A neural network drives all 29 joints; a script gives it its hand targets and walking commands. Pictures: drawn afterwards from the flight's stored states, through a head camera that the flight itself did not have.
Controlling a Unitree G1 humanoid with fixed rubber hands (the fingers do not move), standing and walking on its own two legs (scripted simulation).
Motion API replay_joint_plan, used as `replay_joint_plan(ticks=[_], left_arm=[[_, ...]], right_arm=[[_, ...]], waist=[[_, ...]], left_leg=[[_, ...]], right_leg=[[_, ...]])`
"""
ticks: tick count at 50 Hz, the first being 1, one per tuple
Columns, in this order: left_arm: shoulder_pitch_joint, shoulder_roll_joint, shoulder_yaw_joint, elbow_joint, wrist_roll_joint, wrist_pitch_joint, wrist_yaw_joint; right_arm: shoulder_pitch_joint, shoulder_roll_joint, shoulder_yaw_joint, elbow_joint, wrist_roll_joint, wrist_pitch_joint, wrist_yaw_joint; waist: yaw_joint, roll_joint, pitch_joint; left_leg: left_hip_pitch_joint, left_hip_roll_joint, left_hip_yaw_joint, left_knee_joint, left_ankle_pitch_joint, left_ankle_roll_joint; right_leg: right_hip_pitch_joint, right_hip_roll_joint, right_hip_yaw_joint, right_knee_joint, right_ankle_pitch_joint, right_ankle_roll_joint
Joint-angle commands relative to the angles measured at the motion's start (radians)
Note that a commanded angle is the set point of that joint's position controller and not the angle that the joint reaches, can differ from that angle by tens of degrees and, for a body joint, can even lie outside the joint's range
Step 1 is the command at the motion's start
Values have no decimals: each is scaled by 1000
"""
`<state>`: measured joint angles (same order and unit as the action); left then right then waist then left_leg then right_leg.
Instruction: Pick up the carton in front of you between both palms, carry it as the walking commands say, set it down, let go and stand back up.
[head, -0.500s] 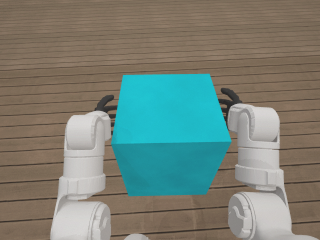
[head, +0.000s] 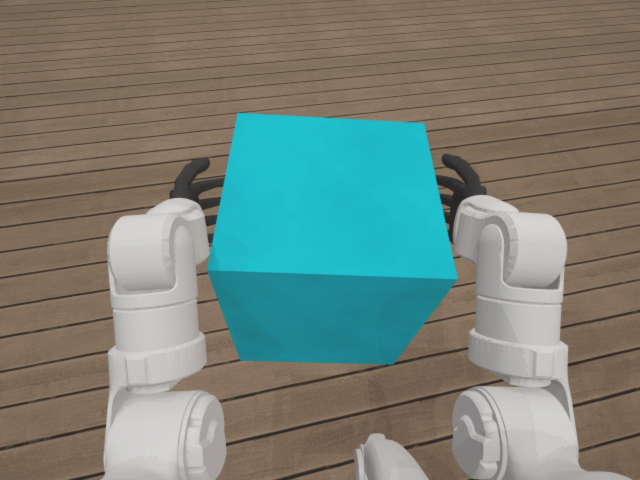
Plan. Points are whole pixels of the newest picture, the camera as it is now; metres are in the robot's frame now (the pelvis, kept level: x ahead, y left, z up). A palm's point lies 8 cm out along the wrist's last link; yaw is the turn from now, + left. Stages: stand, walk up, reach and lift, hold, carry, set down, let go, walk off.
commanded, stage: carry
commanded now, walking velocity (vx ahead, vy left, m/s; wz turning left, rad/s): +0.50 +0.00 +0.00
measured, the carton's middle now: (323, 252) +0.38 -0.02 +0.08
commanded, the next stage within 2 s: none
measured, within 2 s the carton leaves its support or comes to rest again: neither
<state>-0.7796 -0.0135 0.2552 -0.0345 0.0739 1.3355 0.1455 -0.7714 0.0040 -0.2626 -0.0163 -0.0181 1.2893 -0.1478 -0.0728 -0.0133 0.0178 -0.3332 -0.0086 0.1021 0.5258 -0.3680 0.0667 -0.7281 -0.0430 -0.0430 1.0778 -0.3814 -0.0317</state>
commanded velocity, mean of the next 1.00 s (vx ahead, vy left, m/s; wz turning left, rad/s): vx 0.50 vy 0.00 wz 0.00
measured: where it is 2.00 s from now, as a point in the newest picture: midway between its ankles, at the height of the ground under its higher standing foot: (294, 209)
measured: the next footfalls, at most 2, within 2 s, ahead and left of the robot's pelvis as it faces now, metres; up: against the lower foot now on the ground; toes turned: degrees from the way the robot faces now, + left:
right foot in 0.14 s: +0.25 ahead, -0.12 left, +0.02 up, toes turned -5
left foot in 0.56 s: +0.51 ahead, +0.09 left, +0.04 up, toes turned +6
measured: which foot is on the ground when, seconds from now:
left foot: down 0.00-0.16, up 0.18-0.54, down 0.56-1.00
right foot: up 0.00-0.12, down 0.14-0.58, up 0.60-0.96, down 0.98-1.00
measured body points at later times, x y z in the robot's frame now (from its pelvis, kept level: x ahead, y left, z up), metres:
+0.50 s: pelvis +0.29 -0.02 +0.02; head +0.31 -0.03 +0.47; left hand +0.66 +0.15 +0.18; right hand +0.68 -0.16 +0.18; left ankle +0.42 +0.10 -0.66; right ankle +0.20 -0.12 -0.72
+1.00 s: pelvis +0.58 -0.02 +0.03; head +0.59 -0.02 +0.48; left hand +0.96 +0.13 +0.21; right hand +0.97 -0.17 +0.20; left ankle +0.48 +0.09 -0.68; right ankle +0.69 -0.11 -0.68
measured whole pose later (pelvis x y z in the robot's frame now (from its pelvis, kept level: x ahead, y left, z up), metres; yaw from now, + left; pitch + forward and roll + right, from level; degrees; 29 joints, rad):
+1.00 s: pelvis +0.58 -0.02 +0.03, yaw +1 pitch +5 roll -1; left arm -0.79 -0.02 0.26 0.04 0.09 1.33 0.15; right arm -0.80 -0.01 -0.27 0.06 -0.05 1.30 -0.13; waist -0.01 0.04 -0.09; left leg -0.23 0.04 0.07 0.65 -0.55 0.03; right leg -0.57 0.00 -0.14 0.63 -0.23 -0.06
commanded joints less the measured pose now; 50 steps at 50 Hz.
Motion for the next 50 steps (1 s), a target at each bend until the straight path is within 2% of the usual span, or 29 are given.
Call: replay_joint_plan(ticks=[1,3,4,5,6,7,8,9,11,15,18,22,24,25,26,27,28,30,32,35,39,42,44,45,46,47,48,49,50], left_arm=[[-678,-941,-617,-30,-371,-14,-186],[-676,-945,-614,45,-372,-13,-209],[-640,-943,-603,100,-370,-18,-221],[-631,-928,-581,133,-365,-27,-230],[-645,-950,-579,141,-371,-36,-240],[-677,-1003,-590,123,-392,-44,-250],[-735,-1056,-614,79,-421,-57,-259],[-790,-1083,-632,34,-452,-65,-264],[-901,-1129,-669,-50,-527,-73,-271],[-919,-1136,-673,-141,-582,-75,-260],[-867,-1090,-660,-143,-570,-61,-252],[-784,-1027,-650,-57,-522,-34,-248],[-734,-1009,-646,18,-494,-26,-252],[-720,-1002,-638,59,-476,-24,-254],[-725,-1002,-631,95,-461,-25,-255],[-720,-1024,-619,109,-448,-29,-259],[-747,-1036,-612,121,-444,-32,-256],[-795,-1089,-584,57,-440,-53,-245],[-844,-1086,-588,-21,-430,-70,-222],[-818,-1046,-585,-99,-413,-66,-175],[-717,-988,-613,-109,-391,-39,-160],[-685,-955,-621,-48,-369,-19,-178],[-684,-953,-623,7,-374,-13,-200],[-685,-960,-624,42,-379,-15,-212],[-681,-962,-618,88,-381,-18,-224],[-642,-956,-597,138,-374,-26,-234],[-653,-961,-585,151,-379,-38,-242],[-670,-995,-585,144,-392,-46,-250],[-720,-1045,-605,113,-419,-53,-258]], right_arm=[[-662,983,635,-6,405,43,255],[-633,979,636,66,382,45,264],[-643,977,634,102,374,43,268],[-649,997,633,132,369,41,273],[-677,1008,622,141,370,33,275],[-690,1027,602,156,365,24,274],[-727,1077,599,138,376,11,273],[-748,1094,596,118,382,-2,269],[-738,1075,565,78,344,-11,247],[-691,1048,575,17,308,-10,203],[-661,1010,579,10,289,4,188],[-621,954,587,48,278,28,193],[-592,942,585,105,276,35,206],[-566,940,576,148,272,34,215],[-564,933,569,175,273,30,227],[-577,921,563,202,286,21,237],[-580,969,564,214,303,14,248],[-707,1081,622,98,381,-9,270],[-880,1153,671,-46,477,-22,282],[-914,1130,674,-149,530,-18,265],[-736,1044,638,-109,471,15,246],[-670,999,628,-24,413,37,254],[-655,984,630,30,388,41,263],[-653,983,632,61,380,40,268],[-636,986,633,99,371,38,271],[-661,988,629,127,365,36,274],[-664,1016,625,144,365,30,278],[-702,1022,609,143,367,22,278],[-717,1047,588,152,367,12,275]], waist=[[17,175,-488],[83,105,-531],[144,23,-573],[158,-244,-634],[168,-363,-621],[159,-232,-584],[168,-114,-559],[168,-43,-529],[141,-35,-525],[151,-86,-505],[154,-114,-482],[153,-144,-439],[98,-139,-480],[20,-97,-547],[-40,45,-585],[-13,363,-629],[-28,326,-636],[-8,100,-596],[25,37,-561],[37,96,-549],[10,145,-530],[6,165,-499],[23,169,-480],[59,139,-497],[109,86,-546],[167,-76,-591],[159,-327,-631],[166,-307,-605],[164,-160,-571]], left_leg=[[328,217,-154,-84,422,110],[215,166,-46,150,635,52],[19,132,-24,328,553,0],[-223,31,-23,559,198,-50],[-461,-82,-70,769,-141,-49],[-536,-31,-118,870,-171,-34],[-573,10,-126,885,-157,-33],[-554,37,-138,851,-106,-32],[-506,54,-132,779,-65,-30],[-525,61,-69,651,3,-36],[-489,70,-58,458,57,-42],[-329,22,38,194,152,-28],[-80,-59,115,65,171,-4],[165,-66,113,18,163,20],[440,114,-172,-13,89,82],[596,341,-641,-80,284,201],[656,331,-703,-93,425,252],[572,302,-550,-56,474,217],[439,276,-420,-93,379,152],[408,255,-356,-127,274,138],[428,248,-265,-127,347,161],[387,232,-187,-110,417,135],[333,206,-128,-53,507,105],[285,184,-75,61,615,76],[158,150,-18,230,682,30],[-82,89,-13,443,459,-31],[-344,-47,-42,662,-40,-55],[-498,-62,-95,821,-165,-39],[-559,-16,-123,891,-158,-31]], right_leg=[[201,39,-91,-432,129,-11],[501,109,-178,-565,172,-27],[742,18,-36,-557,164,-70],[936,-225,370,-588,244,-162],[1052,-295,606,-664,390,-277],[1039,-301,597,-652,422,-276],[1018,-280,522,-619,460,-252],[935,-248,450,-615,447,-215],[857,-235,377,-651,317,-200],[848,-215,290,-706,260,-201],[839,-207,225,-720,325,-200],[789,-171,102,-680,519,-148],[716,-139,1,-524,795,-98],[614,-102,-60,-320,841,-57],[329,-60,-44,-73,557,-4],[69,91,-7,159,-66,42],[-66,109,49,328,-149,26],[-111,18,72,368,-94,2],[-57,-19,83,253,-27,7],[-40,-6,29,137,-4,-5],[-7,-9,-9,-129,35,0],[95,17,-57,-335,115,-4],[227,59,-122,-468,144,-16],[365,103,-174,-547,178,-21],[595,85,-147,-559,175,-47],[824,-89,154,-589,121,-114],[1001,-281,532,-651,291,-227],[1061,-298,622,-663,408,-286],[1035,-297,575,-645,435,-272]])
